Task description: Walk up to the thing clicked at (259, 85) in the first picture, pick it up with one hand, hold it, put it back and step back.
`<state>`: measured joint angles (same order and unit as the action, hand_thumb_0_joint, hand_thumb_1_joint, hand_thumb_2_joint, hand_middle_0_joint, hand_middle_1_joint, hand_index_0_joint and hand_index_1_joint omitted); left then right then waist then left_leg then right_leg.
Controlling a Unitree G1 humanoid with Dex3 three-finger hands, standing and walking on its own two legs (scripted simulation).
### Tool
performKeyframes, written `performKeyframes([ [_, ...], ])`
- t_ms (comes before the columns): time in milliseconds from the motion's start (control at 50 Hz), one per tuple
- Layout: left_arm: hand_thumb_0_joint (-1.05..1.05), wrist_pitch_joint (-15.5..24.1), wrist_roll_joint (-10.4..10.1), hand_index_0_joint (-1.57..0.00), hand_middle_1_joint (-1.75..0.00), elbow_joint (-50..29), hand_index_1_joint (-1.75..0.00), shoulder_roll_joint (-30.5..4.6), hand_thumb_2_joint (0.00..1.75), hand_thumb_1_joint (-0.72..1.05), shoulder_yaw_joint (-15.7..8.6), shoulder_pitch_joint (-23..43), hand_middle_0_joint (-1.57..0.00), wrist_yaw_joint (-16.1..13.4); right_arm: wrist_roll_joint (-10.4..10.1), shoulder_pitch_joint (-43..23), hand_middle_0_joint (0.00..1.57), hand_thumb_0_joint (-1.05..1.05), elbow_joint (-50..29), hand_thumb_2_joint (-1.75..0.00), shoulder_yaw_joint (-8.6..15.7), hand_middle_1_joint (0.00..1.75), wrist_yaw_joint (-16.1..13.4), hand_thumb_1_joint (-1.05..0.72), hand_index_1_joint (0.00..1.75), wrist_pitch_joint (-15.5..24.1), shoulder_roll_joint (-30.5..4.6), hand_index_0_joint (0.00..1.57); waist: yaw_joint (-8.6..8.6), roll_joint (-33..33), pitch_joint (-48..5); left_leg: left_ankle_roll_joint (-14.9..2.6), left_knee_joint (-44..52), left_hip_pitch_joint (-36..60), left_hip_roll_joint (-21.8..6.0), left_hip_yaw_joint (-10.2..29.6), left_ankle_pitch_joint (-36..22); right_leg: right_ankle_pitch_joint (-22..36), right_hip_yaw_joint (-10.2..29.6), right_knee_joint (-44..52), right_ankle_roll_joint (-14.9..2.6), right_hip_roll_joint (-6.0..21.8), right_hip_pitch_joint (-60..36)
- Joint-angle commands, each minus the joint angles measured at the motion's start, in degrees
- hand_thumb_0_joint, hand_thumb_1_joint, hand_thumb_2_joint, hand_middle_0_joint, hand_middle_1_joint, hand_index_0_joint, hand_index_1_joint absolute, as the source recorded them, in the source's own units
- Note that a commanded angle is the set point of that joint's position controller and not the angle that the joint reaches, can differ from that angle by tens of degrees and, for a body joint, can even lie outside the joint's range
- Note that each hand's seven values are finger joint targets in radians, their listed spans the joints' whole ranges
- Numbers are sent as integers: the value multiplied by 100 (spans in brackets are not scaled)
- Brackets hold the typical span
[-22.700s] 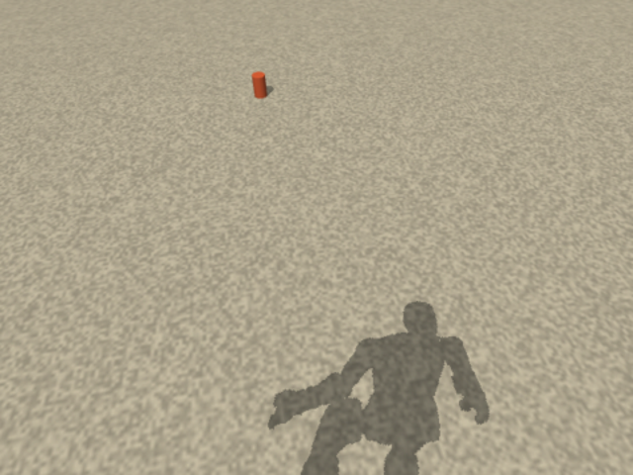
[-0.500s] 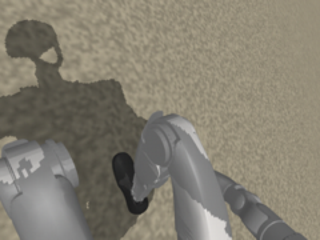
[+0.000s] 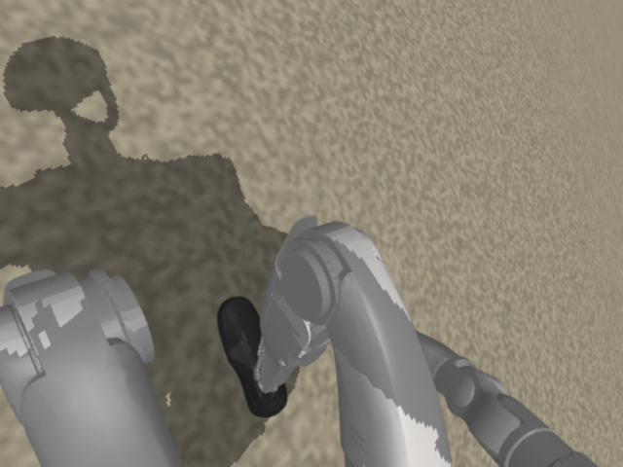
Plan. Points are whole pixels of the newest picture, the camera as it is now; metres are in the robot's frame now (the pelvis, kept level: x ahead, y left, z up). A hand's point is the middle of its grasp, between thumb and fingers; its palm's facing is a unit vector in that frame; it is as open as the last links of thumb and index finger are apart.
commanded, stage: withdraw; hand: left
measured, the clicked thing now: out of the picture +0.42 +0.37 -0.22
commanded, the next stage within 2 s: rise in 0.40 s
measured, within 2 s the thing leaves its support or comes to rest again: neither
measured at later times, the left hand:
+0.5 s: hand out of the picture +0.35 +0.45 -0.10, palm faces +0.62 -0.78 -0.08, open 16.4 cm
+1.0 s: hand out of the picture +0.22 +0.45 +0.01, palm faces +0.45 -0.71 -0.53, open 17.0 cm
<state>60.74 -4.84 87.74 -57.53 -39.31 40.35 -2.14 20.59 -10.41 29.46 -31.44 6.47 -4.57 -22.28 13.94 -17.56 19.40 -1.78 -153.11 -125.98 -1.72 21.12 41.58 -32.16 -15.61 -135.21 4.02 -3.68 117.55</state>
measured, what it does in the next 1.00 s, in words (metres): rises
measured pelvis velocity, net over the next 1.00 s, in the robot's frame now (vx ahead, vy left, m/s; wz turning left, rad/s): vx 0.02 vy -0.01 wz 0.18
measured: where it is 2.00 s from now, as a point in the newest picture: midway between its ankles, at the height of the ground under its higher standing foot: (190, 425)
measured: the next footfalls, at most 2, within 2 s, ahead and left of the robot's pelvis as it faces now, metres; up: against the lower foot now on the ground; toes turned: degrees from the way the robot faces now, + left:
none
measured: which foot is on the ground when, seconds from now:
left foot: down 0.00-1.00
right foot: down 0.00-1.00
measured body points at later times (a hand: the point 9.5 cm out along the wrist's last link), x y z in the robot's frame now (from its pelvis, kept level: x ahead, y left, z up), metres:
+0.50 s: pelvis +0.00 +0.00 +0.01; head +0.19 +0.19 +0.37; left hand +0.31 +0.48 -0.09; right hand +0.19 -0.24 -0.03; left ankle +0.08 +0.11 -0.25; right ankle +0.16 -0.12 -0.25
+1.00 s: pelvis +0.02 -0.01 +0.10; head +0.20 +0.09 +0.50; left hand +0.20 +0.48 +0.05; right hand +0.25 -0.22 -0.02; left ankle +0.08 +0.11 -0.25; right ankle +0.16 -0.12 -0.25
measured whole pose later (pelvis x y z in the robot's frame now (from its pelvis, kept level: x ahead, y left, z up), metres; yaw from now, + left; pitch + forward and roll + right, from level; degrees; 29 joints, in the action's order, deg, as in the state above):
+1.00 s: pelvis +0.02 -0.01 +0.10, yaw +10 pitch +31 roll -8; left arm 11.1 2.3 40.0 -36.8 -28.8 11.7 0.9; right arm -0.3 2.0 34.3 -1.3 3.0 -6.1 -17.0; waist 0.1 -0.3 -5.4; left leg -2.6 -128.8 -121.2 -1.5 4.7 39.1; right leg -35.9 -3.5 -122.3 2.2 1.0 117.6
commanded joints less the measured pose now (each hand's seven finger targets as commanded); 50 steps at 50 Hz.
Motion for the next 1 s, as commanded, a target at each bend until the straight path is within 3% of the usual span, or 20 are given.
performKeyframes([
  [0,0,390,-31,-35,-24,-765,-25,-1255,22,-41,9,991,-35,-7,-3,263,20,0,9,-90,701,30,-119,-90,30,-60,-2151,20,686,3524,-3175,340,2204,2190,-468,-262,-879,697,-552,673,-386,-212,-1452],
  [100,0,395,-22,-28,-24,-841,-23,-1313,24,-43,-38,930,-26,17,-17,231,20,0,-16,-90,713,30,-110,-89,30,-69,-2173,20,605,3536,-3106,344,2267,2136,-463,-217,-745,584,-572,645,-390,-199,-1373],
  [220,0,269,-76,-24,-21,-1804,-20,-2075,20,-48,-839,544,-22,81,-64,404,20,0,24,-90,866,30,-139,-90,30,-107,-2146,20,92,4149,-3842,435,2337,2765,-464,-369,-1495,935,-430,538,-428,-168,-1604],
  [280,0,13,-86,-24,-21,-2387,-20,-2044,19,-49,-889,442,-23,283,-163,493,20,0,59,-90,1080,30,-155,-91,30,-120,-2130,20,-34,4563,-3969,459,2573,2842,-446,-448,-1331,788,-360,538,-469,-138,-1394],
  [340,0,-408,-154,-23,-19,-2793,-18,-1490,16,-54,-631,75,-22,678,-325,637,20,0,45,-90,1371,30,-189,-91,30,-103,-2040,20,-129,4672,-4189,449,2719,2817,-412,-587,-1219,734,-265,604,-492,-113,-1229],
  [400,0,-890,-436,-23,-18,-2757,-17,-401,13,-58,-103,-387,-21,1078,-569,747,20,0,45,-90,1650,30,-222,-91,30,-5,-1937,20,-72,3943,-3990,345,2712,2233,-333,-685,-894,589,-243,757,-487,-105,-1031],
  [420,0,-1027,-579,-22,-18,-2542,-16,243,12,-57,348,-414,-20,1243,-679,807,20,0,197,-89,1669,30,-209,-91,30,43,-1834,20,-18,3677,-3658,301,2749,1934,-298,-672,-494,302,-253,828,-487,-104,-755],
  [440,0,-1173,-724,-23,-20,-2147,-17,533,14,-57,389,-698,-19,1320,-764,819,20,0,161,-89,1689,30,-205,-90,30,92,-1806,20,22,3205,-3450,228,2707,1611,-272,-649,-247,148,-270,894,-468,-107,-690],
  [500,0,-1215,-930,-18,-16,-2843,-12,7,9,-47,-31,-212,-13,1387,-917,828,20,0,123,-88,1826,30,-228,-80,30,204,-1795,20,-215,2921,-3674,146,2679,1527,-244,-652,103,-79,-189,943,-458,-72,-644],
  [520,0,-1639,254,-10,-8,-2445,-4,-1030,4,-47,55,-488,-6,1141,-1125,1019,20,0,397,-90,2147,30,-234,-87,30,139,-1590,20,-561,3442,-4187,155,3056,2121,-247,-853,18,-141,-24,1048,-511,10,-549],
  [540,0,-1785,171,-8,-5,-2968,-3,-683,3,-47,195,-18,-6,1070,-1200,1016,20,0,303,-90,2207,30,-232,-89,30,112,-1567,20,-465,3656,-4253,181,3271,2256,-311,-748,188,-213,-38,1003,-510,14,-430],
  [560,0,-1900,190,-8,-6,-3255,-3,-762,2,-47,50,76,-6,1001,-1276,1000,20,0,176,-91,2349,30,-248,-90,30,122,-1637,20,-502,3875,-4541,198,3433,2521,-334,-735,205,-160,-19,1001,-511,34,-482],
  [600,0,-2209,345,-9,-7,-3963,-5,-1292,3,-50,-280,-165,-7,815,-1420,1134,20,0,75,-91,2532,30,-277,-93,30,105,-1564,20,-840,4425,-5212,230,3680,2961,-323,-866,71,-83,154,1020,-531,57,-635],
  [640,0,-2630,515,-9,-6,-3936,-4,-1241,2,-49,-237,-780,-7,682,-1558,1228,20,0,80,-92,2619,30,-305,-95,30,91,-1429,20,-965,4436,-4998,226,3930,2910,-293,-957,6,-154,262,1047,-575,68,-442],
  [680,0,-2817,625,-8,-10,-4919,-10,-1751,10,-41,-530,-275,-8,532,-1629,1506,20,0,277,-90,2747,30,-338,-90,30,47,-1297,20,-1083,4718,-5315,236,3922,3043,-236,-1105,-345,31,414,1081,-622,93,-499],
  [720,0,-3164,692,-8,-9,-4920,-9,-1330,20,-31,-388,-839,-8,446,-1709,1473,20,0,144,-90,2859,30,-361,-90,30,45,-1148,20,-1182,4609,-5368,234,3986,3078,-206,-1204,-636,162,493,1147,-652,120,-534],
  [800,0,-3881,711,-6,-7,-3968,-7,481,11,-45,434,-1861,-6,445,-1883,1617,20,0,203,-90,3210,30,-371,-90,30,50,-1031,20,-1058,3713,-5020,208,4318,2959,-134,-1181,-266,-145,514,1549,-639,191,-278],
  [860,0,-4281,704,-6,-7,-4991,-7,579,11,-46,544,-2027,-6,380,-1999,1739,20,0,89,-90,3435,30,-375,-90,30,9,-914,20,-1256,3338,-5737,159,4384,3250,-44,-1351,-601,-102,674,1940,-637,224,-663],
  [920,0,-4708,648,-6,-6,-5907,-6,1076,7,-52,1065,-2249,-5,290,-2139,1765,20,0,-122,-90,3547,30,-424,-90,30,32,-813,20,-1160,2835,-6118,102,4734,3686,-14,-1382,-580,-46,800,2555,-590,229,-1273],
  [980,0,-5059,634,-5,-6,-6852,-6,589,7,-52,782,-2772,-5,44,-2286,1700,20,0,-371,-90,3645,30,-559,-90,30,53,-809,20,-1429,2631,-6386,57,5315,4023,-10,-1334,-170,-314,914,3039,-558,222,-1842],
])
